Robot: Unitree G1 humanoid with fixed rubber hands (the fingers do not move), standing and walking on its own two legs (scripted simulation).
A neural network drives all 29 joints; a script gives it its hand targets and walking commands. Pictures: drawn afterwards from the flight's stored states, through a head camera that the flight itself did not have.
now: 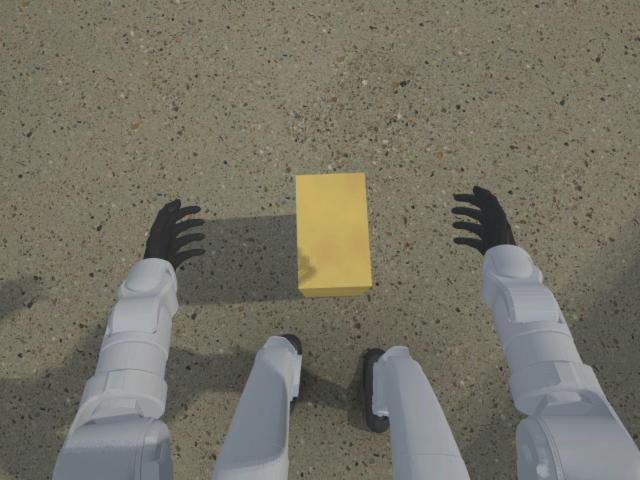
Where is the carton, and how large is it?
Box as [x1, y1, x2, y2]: [295, 172, 371, 297]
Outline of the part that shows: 364,172 295,175 298,288 306,297 359,295 371,285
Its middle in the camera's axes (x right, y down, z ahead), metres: +0.03 +0.01 +0.94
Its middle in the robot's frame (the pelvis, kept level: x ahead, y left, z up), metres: +0.46 +0.03 -0.54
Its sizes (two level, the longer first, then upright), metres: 0.242 0.148 0.300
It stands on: the floor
